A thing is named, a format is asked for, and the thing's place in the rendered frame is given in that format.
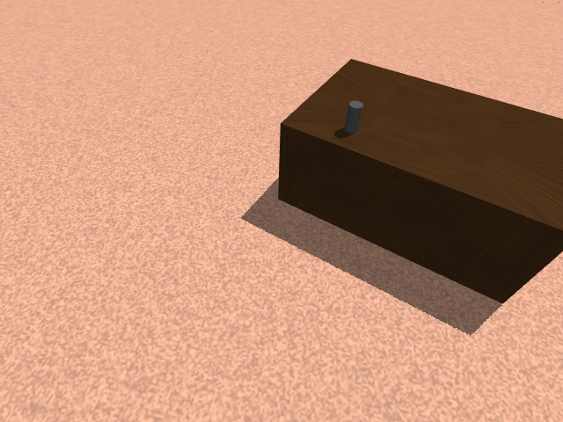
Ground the can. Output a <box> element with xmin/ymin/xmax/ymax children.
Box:
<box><xmin>344</xmin><ymin>101</ymin><xmax>363</xmax><ymax>134</ymax></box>

